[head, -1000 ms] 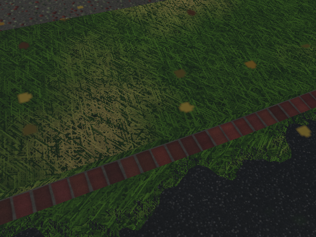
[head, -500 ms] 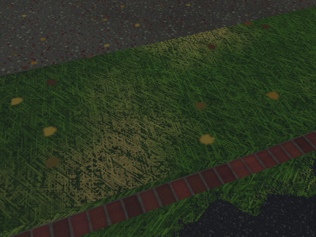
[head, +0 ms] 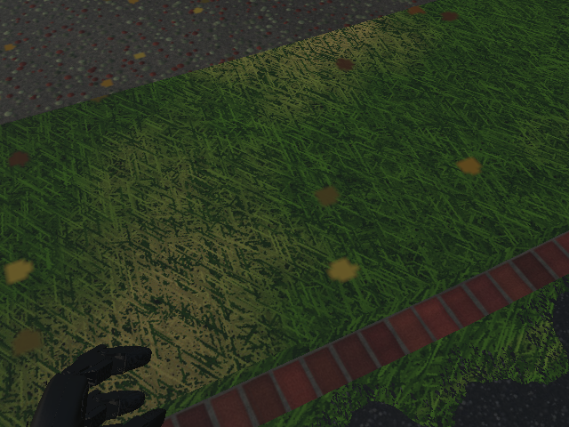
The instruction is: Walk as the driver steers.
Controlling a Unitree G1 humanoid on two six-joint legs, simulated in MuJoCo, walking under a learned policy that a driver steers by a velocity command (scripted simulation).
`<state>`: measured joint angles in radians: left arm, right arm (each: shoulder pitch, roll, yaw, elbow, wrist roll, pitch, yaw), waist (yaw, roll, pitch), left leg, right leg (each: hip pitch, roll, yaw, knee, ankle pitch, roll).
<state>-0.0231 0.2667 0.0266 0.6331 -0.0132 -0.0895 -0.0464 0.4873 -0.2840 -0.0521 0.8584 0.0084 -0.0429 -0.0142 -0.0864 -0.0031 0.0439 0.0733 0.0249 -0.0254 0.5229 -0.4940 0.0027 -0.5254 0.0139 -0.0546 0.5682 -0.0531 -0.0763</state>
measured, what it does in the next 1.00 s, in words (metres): walks ahead: left foot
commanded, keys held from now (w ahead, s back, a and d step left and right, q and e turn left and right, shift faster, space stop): w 1.00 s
